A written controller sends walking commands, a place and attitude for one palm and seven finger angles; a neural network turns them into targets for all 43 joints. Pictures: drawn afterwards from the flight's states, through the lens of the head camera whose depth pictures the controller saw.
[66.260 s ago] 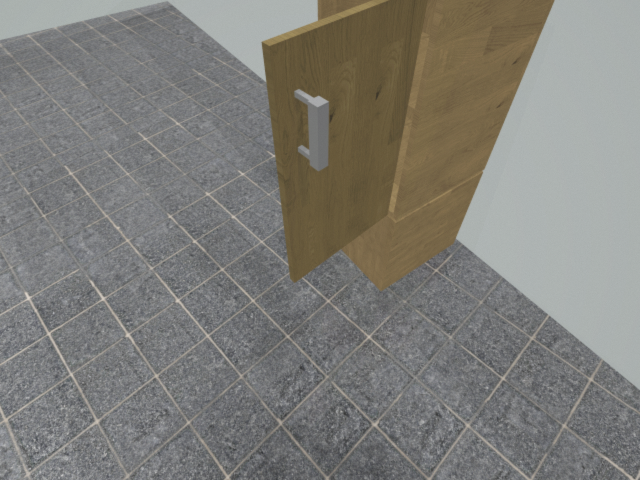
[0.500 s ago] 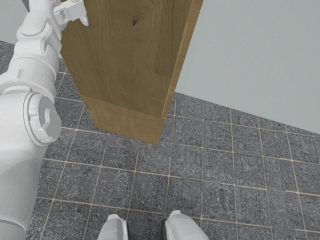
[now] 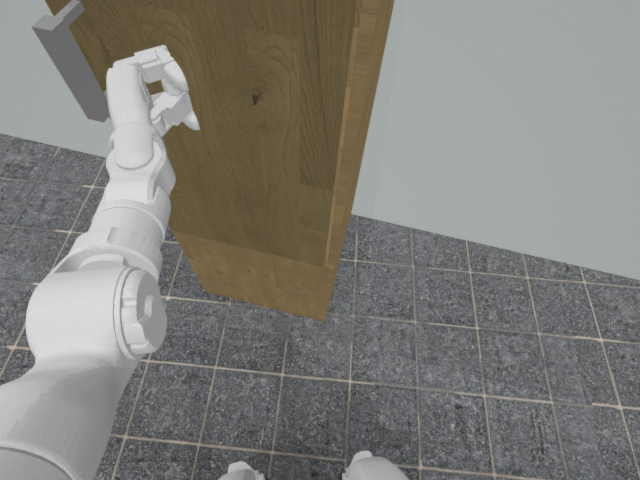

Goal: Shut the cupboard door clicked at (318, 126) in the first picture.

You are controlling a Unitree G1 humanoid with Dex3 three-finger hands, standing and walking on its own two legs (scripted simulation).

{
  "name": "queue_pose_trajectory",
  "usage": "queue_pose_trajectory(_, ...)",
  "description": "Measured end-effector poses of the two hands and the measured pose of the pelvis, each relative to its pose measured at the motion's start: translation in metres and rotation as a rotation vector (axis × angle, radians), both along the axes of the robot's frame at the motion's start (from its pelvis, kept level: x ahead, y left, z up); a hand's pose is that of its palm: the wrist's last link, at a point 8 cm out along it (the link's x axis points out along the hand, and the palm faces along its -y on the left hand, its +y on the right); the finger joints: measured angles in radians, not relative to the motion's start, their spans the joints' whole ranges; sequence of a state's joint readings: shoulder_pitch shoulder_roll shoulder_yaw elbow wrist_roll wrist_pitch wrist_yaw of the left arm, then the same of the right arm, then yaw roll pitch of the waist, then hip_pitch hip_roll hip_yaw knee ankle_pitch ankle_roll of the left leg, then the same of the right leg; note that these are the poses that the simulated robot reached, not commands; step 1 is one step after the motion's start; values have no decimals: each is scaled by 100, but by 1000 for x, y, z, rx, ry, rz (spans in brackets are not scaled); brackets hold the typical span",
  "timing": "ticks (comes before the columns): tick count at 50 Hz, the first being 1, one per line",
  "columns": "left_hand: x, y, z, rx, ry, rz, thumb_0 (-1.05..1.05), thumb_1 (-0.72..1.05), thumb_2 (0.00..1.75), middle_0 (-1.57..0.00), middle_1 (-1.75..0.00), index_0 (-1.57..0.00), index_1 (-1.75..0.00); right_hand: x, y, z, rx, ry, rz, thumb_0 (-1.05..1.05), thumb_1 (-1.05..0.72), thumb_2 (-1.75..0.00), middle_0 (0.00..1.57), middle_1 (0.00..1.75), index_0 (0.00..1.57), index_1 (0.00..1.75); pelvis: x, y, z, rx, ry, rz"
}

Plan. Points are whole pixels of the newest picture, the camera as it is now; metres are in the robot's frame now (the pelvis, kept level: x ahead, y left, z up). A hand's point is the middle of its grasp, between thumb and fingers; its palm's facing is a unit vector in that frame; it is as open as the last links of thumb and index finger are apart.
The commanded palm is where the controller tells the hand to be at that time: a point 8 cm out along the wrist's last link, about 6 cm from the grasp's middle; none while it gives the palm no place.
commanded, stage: pull the fist back off the door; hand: left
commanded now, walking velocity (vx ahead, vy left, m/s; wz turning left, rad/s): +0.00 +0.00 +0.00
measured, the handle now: (86, 63) +0.62 +0.20 +0.14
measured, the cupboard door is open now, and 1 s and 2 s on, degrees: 0 0 0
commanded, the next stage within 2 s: draw the hand back to the body in 0.26 s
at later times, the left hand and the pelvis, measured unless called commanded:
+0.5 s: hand (172, 130) +0.48 +0.10 +0.15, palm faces +0.12 -0.99 +0.00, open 3.1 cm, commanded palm +0.43 +0.15 +0.15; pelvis +0.01 -0.01 +0.01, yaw +2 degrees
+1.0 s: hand (72, 259) +0.32 +0.16 +0.17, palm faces +0.15 -0.98 -0.16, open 3.1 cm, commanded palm +0.28 +0.22 +0.18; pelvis +0.00 -0.01 +0.03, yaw +2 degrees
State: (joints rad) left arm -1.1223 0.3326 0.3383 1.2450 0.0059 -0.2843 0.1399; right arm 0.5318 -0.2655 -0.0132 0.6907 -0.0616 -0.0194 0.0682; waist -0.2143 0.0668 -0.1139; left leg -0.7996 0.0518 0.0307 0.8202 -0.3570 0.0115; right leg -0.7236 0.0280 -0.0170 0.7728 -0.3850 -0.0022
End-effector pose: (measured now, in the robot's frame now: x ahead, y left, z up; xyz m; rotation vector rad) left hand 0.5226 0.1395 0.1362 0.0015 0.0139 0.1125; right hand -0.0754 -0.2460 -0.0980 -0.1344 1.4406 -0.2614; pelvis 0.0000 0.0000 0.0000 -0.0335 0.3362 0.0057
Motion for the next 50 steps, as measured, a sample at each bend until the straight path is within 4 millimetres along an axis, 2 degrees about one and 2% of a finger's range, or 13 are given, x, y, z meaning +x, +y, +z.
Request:
queue_pose_trajectory(5, -19, 1, -4, -2, -17, 2, 1, 91, 90, -130, -150, -130, -149, 30, -9, -1, -6, -60, 8, 0, -91, -90, 20, 30, 20, 30, 10, -2, 6, 5, -41, -4)
queue_pose_trajectory(11, -44, 5, 1, -2, -39, 7, 2, 90, 90, -130, -150, -130, -149, 89, -19, -2, -11, -204, 44, 0, -91, -90, 20, 30, 20, 30, 18, -6, 11, 12, -91, 0)
queue_pose_trajectory(16, -61, 7, 6, 10, -27, 2, 2, 90, 90, -130, -150, -130, -150, 138, -22, 0, -9, -327, 98, 0, -91, -90, 20, 30, 20, 30, 16, -9, 13, 17, -129, 17)
queue_pose_trajectory(20, -65, 5, 10, 9, -15, 1, 2, 90, 90, -130, -150, -130, -150, 164, -21, 3, -11, -394, 139, 0, -91, -90, 20, 30, 20, 30, 11, -12, 13, 21, -142, 31)
queue_pose_trajectory(23, -67, 5, 15, -2, -28, 2, 2, 90, 90, -130, -150, -130, -150, 172, -21, 5, -9, -424, 151, 0, -91, -90, 20, 30, 20, 30, 8, -14, 13, 25, -142, 29)
queue_pose_trajectory(27, -79, 14, 19, 8, -61, 4, 2, 90, 90, -130, -150, -130, -149, 171, -20, 5, 6, -442, 135, 0, -91, -90, 20, 30, 20, 30, 8, -15, 15, 30, -153, 14)
queue_pose_trajectory(33, -113, 35, 14, 10, -47, 13, 2, 90, 90, -130, -150, -130, -149, 160, -19, 6, 19, -430, 107, 0, -91, -90, 20, 30, 20, 30, 8, -17, 20, 32, -200, 7)
queue_pose_trajectory(37, -140, 48, 19, 18, -68, 18, 2, 90, 90, -130, -150, -130, -149, 162, -19, 9, 10, -446, 109, 1, -91, -90, 20, 30, 20, 30, 7, -16, 23, 32, -235, 10)
queue_pose_trajectory(41, -166, 56, 29, 26, -94, 3, 2, 90, 90, -130, -150, -130, -149, 177, -17, 16, 1, -501, 126, 1, -91, -90, 20, 30, 20, 30, 4, -15, 25, 32, -267, 16)
queue_pose_trajectory(45, -191, 64, 35, 28, -90, -4, 2, 90, 90, -127, -147, -127, -147, 201, -11, 27, -1, -591, 155, 1, -91, -90, 20, 30, 20, 30, 1, -13, 28, 34, -297, 20)
queue_pose_trajectory(50, -227, 74, 43, 174, -111, 32, 2, 90, 90, -120, -139, -119, -138, 234, 2, 49, -1, -702, 186, 1, -91, -90, 20, 30, 20, 30, -3, -11, 33, 39, -338, 20)
